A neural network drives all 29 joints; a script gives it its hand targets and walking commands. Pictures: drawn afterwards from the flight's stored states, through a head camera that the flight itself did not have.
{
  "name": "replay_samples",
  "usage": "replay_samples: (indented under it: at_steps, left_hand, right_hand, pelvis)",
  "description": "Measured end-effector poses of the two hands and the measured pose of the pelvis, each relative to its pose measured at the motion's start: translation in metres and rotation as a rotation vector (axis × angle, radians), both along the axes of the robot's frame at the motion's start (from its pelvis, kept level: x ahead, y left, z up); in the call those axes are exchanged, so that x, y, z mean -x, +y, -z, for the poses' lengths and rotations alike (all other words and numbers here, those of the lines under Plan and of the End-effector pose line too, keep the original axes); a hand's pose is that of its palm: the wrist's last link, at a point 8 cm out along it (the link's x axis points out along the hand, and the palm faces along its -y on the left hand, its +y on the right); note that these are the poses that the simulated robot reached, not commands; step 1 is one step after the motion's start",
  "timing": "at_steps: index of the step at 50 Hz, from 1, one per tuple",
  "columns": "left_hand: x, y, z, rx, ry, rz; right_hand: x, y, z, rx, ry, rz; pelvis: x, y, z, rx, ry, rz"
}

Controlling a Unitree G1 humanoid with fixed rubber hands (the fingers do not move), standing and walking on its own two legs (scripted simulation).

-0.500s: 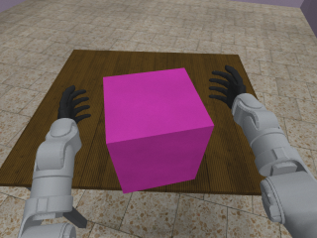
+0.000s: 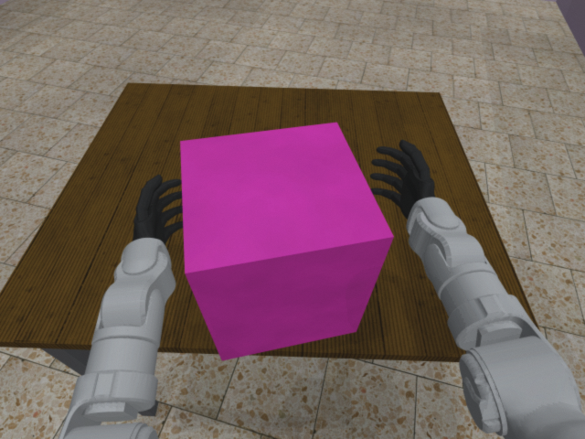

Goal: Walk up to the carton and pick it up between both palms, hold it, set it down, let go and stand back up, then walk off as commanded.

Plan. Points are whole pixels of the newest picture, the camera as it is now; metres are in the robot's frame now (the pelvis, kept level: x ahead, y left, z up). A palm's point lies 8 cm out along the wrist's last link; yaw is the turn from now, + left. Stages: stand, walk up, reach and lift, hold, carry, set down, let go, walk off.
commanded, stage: reach and lift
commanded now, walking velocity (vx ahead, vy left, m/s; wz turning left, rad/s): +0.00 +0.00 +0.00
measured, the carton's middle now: (277, 246) +0.38 +0.06 +0.05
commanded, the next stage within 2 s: none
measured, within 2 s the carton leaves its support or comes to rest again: leaves its support in 1.58 s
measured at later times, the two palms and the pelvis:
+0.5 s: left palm (163, 229) +0.37 +0.20 +0.10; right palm (390, 203) +0.43 -0.10 +0.11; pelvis +0.00 +0.00 +0.00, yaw +0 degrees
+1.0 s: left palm (166, 230) +0.37 +0.20 +0.10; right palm (390, 204) +0.43 -0.10 +0.10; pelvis +0.00 +0.00 +0.00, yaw +0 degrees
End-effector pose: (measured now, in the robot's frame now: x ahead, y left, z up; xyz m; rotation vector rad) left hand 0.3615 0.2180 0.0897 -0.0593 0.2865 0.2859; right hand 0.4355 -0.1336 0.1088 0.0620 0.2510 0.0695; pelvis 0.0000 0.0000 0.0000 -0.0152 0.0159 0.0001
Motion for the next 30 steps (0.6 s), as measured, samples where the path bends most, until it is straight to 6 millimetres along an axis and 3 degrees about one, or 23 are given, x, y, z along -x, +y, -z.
replay_samples:
  at_steps: [10, 30]
  left_hand:
    - [-0.004, -0.012, -0.008, -0.024, -0.020, 0.011]
    - [-0.005, -0.017, -0.010, -0.032, -0.003, -0.010]
  right_hand:
    - [0.009, 0.038, 0.007, -0.016, 0.014, -0.028]
    - [0.009, 0.036, 0.003, -0.007, 0.013, 0.028]
  pelvis:
    - [0.002, 0.000, 0.000, 0.000, -0.003, 0.000]
    - [0.003, 0.000, 0.000, 0.000, -0.005, 0.000]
